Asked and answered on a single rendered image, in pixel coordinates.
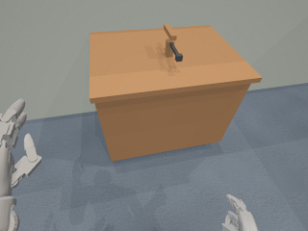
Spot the tap lever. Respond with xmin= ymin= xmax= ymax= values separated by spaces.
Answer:
xmin=169 ymin=42 xmax=183 ymax=62

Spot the counter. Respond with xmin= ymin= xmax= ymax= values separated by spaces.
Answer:
xmin=90 ymin=24 xmax=263 ymax=162

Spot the robot left hand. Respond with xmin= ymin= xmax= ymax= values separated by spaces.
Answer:
xmin=0 ymin=98 xmax=41 ymax=197

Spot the left robot forearm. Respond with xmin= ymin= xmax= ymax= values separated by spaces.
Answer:
xmin=0 ymin=195 xmax=20 ymax=231

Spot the robot right hand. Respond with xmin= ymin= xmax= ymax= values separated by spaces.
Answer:
xmin=221 ymin=194 xmax=259 ymax=231

